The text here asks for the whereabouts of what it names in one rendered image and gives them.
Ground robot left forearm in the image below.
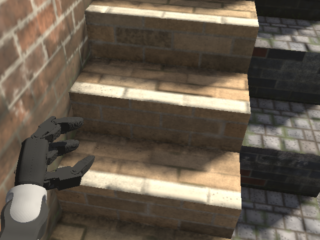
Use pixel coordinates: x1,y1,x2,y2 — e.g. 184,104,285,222
0,184,49,240

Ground robot left hand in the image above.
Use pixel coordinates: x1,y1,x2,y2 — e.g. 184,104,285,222
14,116,95,191

